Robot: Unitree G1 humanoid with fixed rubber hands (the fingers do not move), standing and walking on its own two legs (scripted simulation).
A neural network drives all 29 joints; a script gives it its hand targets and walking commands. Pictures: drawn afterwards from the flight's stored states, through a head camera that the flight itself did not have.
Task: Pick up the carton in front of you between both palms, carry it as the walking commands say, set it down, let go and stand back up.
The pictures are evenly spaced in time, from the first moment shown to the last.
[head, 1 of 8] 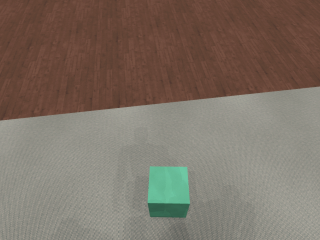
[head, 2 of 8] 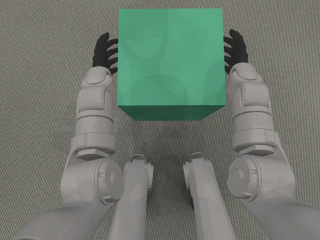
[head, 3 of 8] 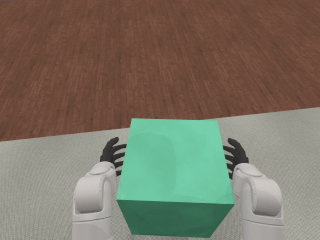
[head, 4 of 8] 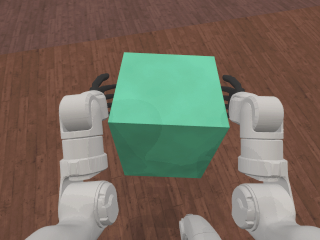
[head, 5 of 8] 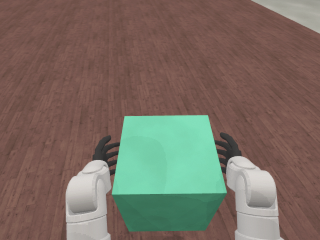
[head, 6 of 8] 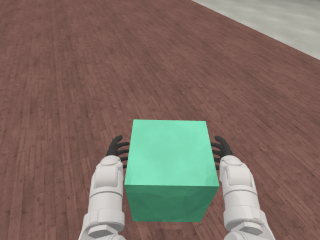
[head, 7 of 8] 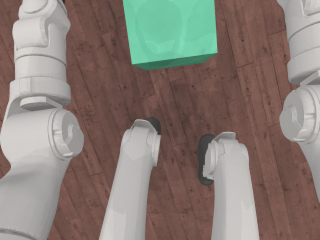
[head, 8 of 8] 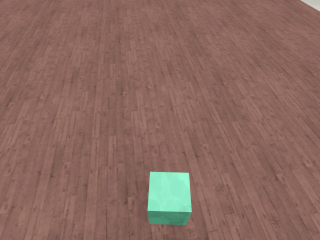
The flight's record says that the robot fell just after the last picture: no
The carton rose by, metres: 1.09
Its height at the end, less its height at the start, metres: +0.37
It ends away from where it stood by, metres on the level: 5.62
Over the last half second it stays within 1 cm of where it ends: yes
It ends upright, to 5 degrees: yes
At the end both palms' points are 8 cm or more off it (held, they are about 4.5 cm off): yes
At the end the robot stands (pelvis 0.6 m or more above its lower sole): yes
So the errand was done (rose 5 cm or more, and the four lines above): yes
